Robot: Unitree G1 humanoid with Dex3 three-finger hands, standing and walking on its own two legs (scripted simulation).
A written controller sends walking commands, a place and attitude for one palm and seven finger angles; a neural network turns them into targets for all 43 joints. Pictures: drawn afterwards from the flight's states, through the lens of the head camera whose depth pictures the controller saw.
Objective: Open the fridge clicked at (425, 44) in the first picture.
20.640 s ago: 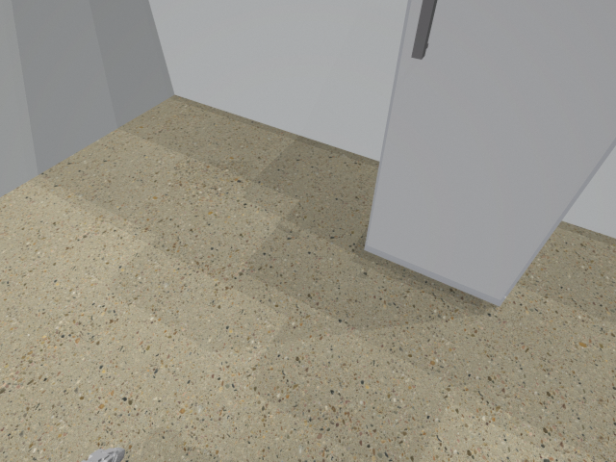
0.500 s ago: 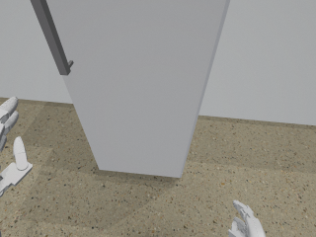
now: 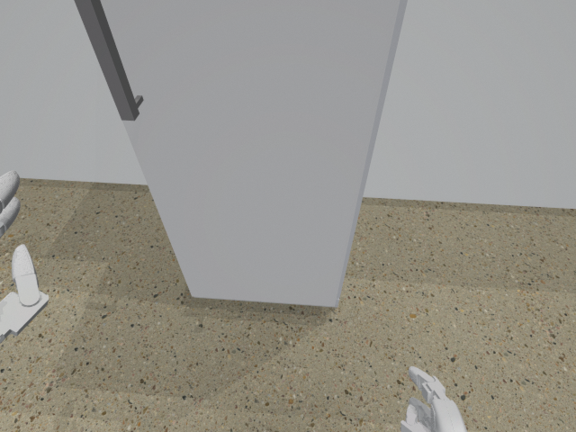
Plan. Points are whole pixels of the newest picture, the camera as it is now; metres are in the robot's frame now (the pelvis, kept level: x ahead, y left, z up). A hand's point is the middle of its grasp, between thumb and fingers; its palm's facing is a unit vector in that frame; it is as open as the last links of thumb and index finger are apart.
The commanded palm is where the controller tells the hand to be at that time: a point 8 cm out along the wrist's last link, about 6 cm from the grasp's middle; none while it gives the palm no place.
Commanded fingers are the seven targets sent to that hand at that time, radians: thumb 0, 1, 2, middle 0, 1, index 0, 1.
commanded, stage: stop stepping back and stand still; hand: left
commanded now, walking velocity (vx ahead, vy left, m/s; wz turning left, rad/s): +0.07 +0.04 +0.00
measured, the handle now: (110, 39) +0.64 +0.33 +0.25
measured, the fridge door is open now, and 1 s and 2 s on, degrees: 0 0 0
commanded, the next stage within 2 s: let the arm hang, fingers relaxed in 0.20 s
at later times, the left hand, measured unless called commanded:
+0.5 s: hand out of the picture +0.14 +0.22 -0.10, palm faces +0.03 -0.93 -0.36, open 7.4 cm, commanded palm none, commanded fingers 0.00 0.90 0.90 -0.20 -0.30 -0.20 -0.30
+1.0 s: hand out of the picture -0.08 +0.16 -0.17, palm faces +0.00 -0.98 -0.21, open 7.3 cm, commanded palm none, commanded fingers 0.00 0.90 0.90 -0.20 -0.30 -0.20 -0.30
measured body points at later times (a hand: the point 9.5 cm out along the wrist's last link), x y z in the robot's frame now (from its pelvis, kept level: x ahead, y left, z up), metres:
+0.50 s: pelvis -0.02 -0.01 -0.01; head -0.02 -0.03 +0.44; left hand +0.13 +0.27 -0.08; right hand +0.13 -0.26 -0.12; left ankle +0.06 +0.11 -0.73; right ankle -0.02 -0.12 -0.72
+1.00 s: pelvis -0.09 -0.03 +0.00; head -0.06 -0.04 +0.45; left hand -0.08 +0.21 -0.15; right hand -0.12 -0.25 -0.16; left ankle +0.02 +0.10 -0.73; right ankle -0.02 -0.12 -0.73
